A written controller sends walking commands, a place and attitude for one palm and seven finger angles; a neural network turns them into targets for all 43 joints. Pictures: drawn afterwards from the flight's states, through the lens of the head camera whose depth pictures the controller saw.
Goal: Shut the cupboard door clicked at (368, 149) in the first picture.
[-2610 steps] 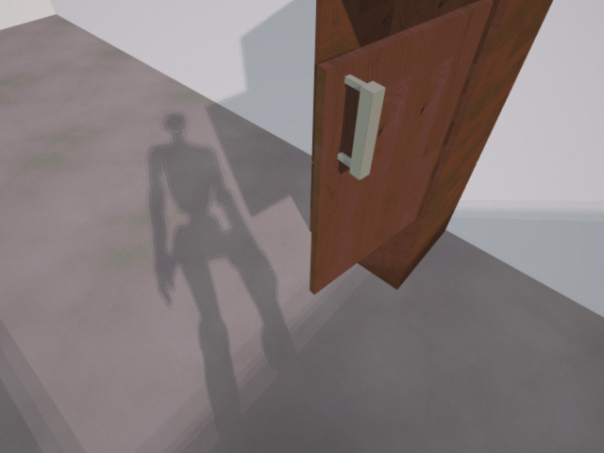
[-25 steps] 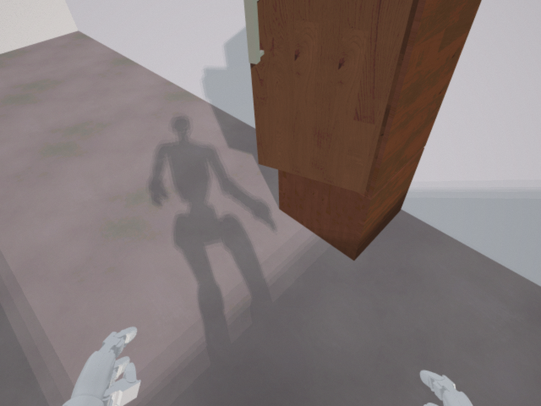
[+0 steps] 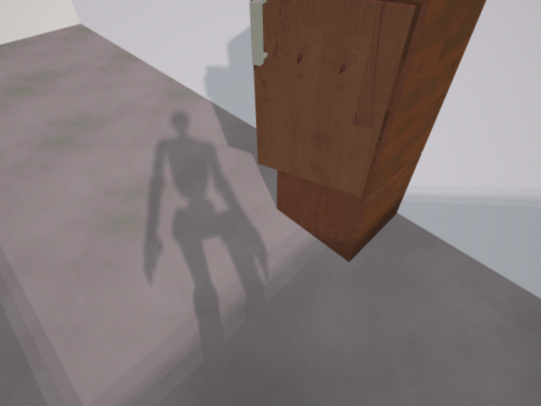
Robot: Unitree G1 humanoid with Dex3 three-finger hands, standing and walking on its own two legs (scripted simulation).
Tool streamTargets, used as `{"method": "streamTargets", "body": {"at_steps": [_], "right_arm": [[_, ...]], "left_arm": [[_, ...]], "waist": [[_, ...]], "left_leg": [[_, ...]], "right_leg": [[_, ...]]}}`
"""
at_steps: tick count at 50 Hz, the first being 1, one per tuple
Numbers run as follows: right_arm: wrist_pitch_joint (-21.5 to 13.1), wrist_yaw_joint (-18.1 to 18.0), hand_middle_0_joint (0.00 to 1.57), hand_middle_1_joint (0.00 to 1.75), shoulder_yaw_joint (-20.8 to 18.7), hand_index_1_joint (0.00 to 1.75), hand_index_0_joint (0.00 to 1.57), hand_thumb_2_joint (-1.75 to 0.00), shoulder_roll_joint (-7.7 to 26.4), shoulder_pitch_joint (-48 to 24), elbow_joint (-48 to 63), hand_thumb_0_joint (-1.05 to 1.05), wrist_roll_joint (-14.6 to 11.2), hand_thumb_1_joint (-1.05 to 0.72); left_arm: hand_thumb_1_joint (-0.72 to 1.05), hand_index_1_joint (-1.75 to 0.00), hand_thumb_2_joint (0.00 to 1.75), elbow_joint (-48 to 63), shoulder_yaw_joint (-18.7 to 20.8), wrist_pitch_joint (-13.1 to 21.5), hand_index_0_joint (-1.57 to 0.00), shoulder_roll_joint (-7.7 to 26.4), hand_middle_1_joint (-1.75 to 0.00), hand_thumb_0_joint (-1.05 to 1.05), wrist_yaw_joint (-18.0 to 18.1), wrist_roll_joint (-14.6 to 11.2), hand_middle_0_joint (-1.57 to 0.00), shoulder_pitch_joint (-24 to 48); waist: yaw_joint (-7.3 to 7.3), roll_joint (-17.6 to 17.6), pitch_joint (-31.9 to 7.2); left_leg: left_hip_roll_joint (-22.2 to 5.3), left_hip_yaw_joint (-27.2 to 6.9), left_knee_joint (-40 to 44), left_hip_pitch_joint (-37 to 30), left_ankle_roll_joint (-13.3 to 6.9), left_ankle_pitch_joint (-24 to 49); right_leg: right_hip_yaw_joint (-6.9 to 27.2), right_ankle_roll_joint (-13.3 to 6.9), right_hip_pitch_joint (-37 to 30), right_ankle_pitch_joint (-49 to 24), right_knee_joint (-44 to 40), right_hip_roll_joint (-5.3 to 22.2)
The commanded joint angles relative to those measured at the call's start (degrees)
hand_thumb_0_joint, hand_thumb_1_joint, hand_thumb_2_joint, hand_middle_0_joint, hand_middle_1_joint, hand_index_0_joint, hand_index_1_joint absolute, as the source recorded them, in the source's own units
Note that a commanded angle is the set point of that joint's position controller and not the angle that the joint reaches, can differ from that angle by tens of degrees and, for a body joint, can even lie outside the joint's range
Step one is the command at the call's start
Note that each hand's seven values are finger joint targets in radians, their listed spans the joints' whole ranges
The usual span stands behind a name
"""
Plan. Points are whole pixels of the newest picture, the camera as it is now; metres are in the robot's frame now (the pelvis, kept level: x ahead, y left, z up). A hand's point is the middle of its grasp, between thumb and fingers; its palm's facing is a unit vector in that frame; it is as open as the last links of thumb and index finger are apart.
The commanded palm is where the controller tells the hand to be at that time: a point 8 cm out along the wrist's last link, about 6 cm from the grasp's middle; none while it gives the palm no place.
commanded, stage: let the arm hang, fingers relaxed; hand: left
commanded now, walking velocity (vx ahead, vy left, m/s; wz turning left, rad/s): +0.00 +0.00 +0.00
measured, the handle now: (260, 32) +0.97 +0.08 +0.15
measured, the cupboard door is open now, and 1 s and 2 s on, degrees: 19 19 19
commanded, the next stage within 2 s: look to check the result in 0.42 s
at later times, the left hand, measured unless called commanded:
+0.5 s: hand out of the picture +0.01 +0.16 -0.18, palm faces +0.02 -0.98 -0.17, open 7.4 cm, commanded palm none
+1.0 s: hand out of the picture +0.02 +0.17 -0.17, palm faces +0.02 -0.98 -0.21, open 7.4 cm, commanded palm none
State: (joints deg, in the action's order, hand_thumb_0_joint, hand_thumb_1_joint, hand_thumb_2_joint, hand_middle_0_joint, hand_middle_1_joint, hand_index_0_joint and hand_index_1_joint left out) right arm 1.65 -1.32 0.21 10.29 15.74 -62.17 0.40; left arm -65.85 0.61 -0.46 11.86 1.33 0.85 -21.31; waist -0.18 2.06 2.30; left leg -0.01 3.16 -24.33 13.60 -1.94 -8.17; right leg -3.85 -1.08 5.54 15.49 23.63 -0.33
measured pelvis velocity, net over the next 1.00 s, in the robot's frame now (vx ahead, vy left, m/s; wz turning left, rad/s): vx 0.03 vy -0.01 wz -0.01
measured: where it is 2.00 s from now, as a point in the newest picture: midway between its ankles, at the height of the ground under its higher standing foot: outside the picture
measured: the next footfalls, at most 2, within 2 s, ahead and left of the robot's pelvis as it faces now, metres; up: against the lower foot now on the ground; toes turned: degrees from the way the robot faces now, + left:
right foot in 1.88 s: +0.11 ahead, -0.13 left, +0.00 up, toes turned +24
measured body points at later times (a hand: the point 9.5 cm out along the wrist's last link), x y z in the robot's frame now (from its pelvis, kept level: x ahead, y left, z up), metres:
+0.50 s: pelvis +0.02 -0.01 +0.00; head +0.02 +0.00 +0.45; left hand +0.01 +0.21 -0.16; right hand +0.00 -0.23 -0.16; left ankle +0.06 +0.10 -0.74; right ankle -0.03 -0.11 -0.74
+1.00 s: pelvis +0.03 -0.01 +0.00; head +0.04 -0.01 +0.45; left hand +0.02 +0.22 -0.16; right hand +0.05 -0.25 -0.16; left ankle +0.06 +0.10 -0.74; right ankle -0.03 -0.11 -0.74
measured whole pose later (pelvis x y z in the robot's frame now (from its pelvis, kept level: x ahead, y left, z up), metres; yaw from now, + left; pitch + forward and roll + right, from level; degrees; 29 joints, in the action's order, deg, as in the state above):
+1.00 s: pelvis +0.03 -0.01 +0.00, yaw +0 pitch -2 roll +0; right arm 0.5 -2.1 0.1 10.5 13.1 -64.5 0.4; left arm -66.3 0.5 0.9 9.5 1.7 0.8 -16.8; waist -0.3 0.0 2.2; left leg -0.3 3.3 -22.7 10.5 -0.9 -10.0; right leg -3.5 -1.7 1.8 16.4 20.3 -0.8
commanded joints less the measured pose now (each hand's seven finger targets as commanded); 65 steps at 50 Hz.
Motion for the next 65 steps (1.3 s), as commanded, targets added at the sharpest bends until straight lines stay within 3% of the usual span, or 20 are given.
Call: {"method": "streamTargets", "body": {"at_steps": [1, 7, 19, 26, 34, 42, 49, 57, 59, 62, 65], "right_arm": [[-0.8, -0.5, 0.20, 0.30, -1.7, 0.30, 0.20, -0.90, 6.9, 2.4, 0.8, 0.00, 0.4, -0.90], [-1.1, -0.6, 0.20, 0.30, -1.3, 0.30, 0.20, -0.90, 5.3, 2.6, -0.4, 0.00, 0.5, -0.90], [-1.8, -1.0, 0.20, 0.30, -1.1, 0.30, 0.20, -0.90, 4.3, 3.2, -1.1, 0.00, 0.5, -0.90], [-2.1, -1.2, 0.20, 0.30, -1.2, 0.30, 0.20, -0.90, 4.7, 3.1, -1.0, 0.00, 0.3, -0.90], [-1.7, -1.1, 0.20, 0.30, -1.3, 0.30, 0.20, -0.90, 5.3, 2.5, -1.2, 0.00, 0.2, -0.90], [-2.0, -1.1, 0.20, 0.30, -1.5, 0.30, 0.20, -0.90, 6.5, 0.9, -0.8, 0.00, 0.2, -0.90], [-1.9, -1.1, 0.20, 0.30, -1.4, 0.30, 0.20, -0.90, 7.4, -0.3, -0.8, 0.00, 0.2, -0.90], [-2.1, -1.1, 0.20, 0.30, -1.5, 0.30, 0.20, -0.90, 8.3, -1.3, -0.6, 0.00, 0.3, -0.90], [-1.8, -0.9, 0.20, 0.30, -1.1, 0.30, 0.20, -0.90, 5.9, -0.5, -0.4, 0.00, 0.3, -0.90], [-1.0, -0.8, 0.20, 0.30, -1.4, 0.30, 0.20, -0.90, 5.9, -0.4, 0.5, 0.00, 0.3, -0.90], [-0.2, -0.5, 0.20, 0.30, -2.1, 0.30, 0.20, -0.90, 5.7, -1.1, 2.2, 0.00, 0.3, -0.90]], "left_arm": [[0.90, -0.30, 0.90, 1.6, 0.8, 1.0, -0.20, 4.7, -0.30, 0.00, 0.5, -0.2, -0.20, -0.9], [0.90, -0.30, 0.90, 1.1, 0.8, 0.9, -0.20, 3.6, -0.30, 0.00, 0.6, -0.2, -0.20, -1.0], [0.90, -0.30, 0.90, 1.0, 1.1, 1.2, -0.20, 2.4, -0.30, 0.00, 0.8, -0.4, -0.20, -0.4], [0.90, -0.30, 0.90, 0.8, 1.2, 1.5, -0.20, 2.5, -0.30, 0.00, 0.9, -0.4, -0.20, -0.5], [0.90, -0.30, 0.90, 0.5, 1.1, 1.5, -0.20, 3.0, -0.30, 0.00, 0.9, -0.4, -0.20, -0.4], [0.90, -0.30, 0.90, 0.8, 1.2, 1.8, -0.20, 4.0, -0.30, 0.00, 0.9, -0.3, -0.20, -0.1], [0.90, -0.30, 0.90, 0.8, 1.2, 1.7, -0.20, 4.8, -0.30, 0.00, 0.8, -0.3, -0.20, 1.1], [0.90, -0.30, 0.90, 1.3, 1.5, 1.8, -0.20, 5.7, -0.30, 0.00, 0.6, -0.3, -0.20, 2.5], [0.90, -0.30, 0.90, 1.4, 1.5, 1.3, -0.20, 4.1, -0.30, 0.00, 0.8, -0.4, -0.20, 1.7], [0.90, -0.30, 0.90, 2.4, 2.4, 0.6, -0.20, 5.3, -0.30, 0.00, 1.1, -0.4, -0.20, 1.0], [0.90, -0.30, 0.90, 4.2, 3.7, 0.0, -0.20, 7.4, -0.30, 0.00, 1.3, 0.0, -0.20, 1.6]], "waist": [[-0.79, -4.5, 4.7], [-0.42, -2.9, 5.4], [-0.18, 0.5, 3.2], [-0.23, -1.2, 1.3], [-0.45, -2.8, 3.5], [-0.39, -2.4, 1.3], [-0.44, -1.4, 3.1], [-0.36, -1.2, 1.7], [-0.26, -1.9, 1.5], [0.25, -3.0, 2.0], [0.62, -7.6, 2.4]], "left_leg": [[-5.6, -6.6, 5.0, -3.7, -0.2, -5.5], [-5.5, -6.6, 5.9, -2.4, -0.1, -3.8], [-5.7, -6.4, 5.4, -3.1, 0.0, 2.3], [-6.1, -6.3, 4.4, -5.0, -0.3, 6.5], [-6.0, -6.2, 4.8, -5.0, -0.2, 4.5], [-6.3, -5.8, 4.1, -6.6, -0.4, 7.3], [-6.3, -6.1, 4.8, -6.1, -0.2, 6.6], [-6.4, -6.0, 4.7, -6.8, -0.1, 7.7], [-5.9, -6.1, 3.6, -5.1, 0.3, 9.3], [-5.0, -5.9, -0.2, -0.7, 0.4, 9.4], [-2.4, -3.5, -8.8, 4.8, 1.3, 3.5]], "right_leg": [[7.0, -2.3, 11.2, 6.3, -8.6, 6.2], [6.7, -2.0, 9.6, 3.2, -7.6, 6.0], [6.4, -1.8, 5.5, -3.3, -7.1, 6.1], [6.0, -1.7, 4.0, -7.1, -7.2, 6.3], [6.1, -1.6, 5.1, -5.5, -8.0, 6.2], [6.3, -1.6, 3.5, -10.0, -7.8, 6.7], [6.3, -1.6, 3.7, -9.0, -8.4, 6.7], [6.5, -1.7, 2.4, -11.1, -8.6, 6.8], [5.1, -1.1, 1.3, -12.3, -6.7, 7.4], [3.9, -1.7, 0.1, -13.7, -3.6, 9.0], [5.2, -5.0, 0.0, -14.4, -3.8, 13.9]]}}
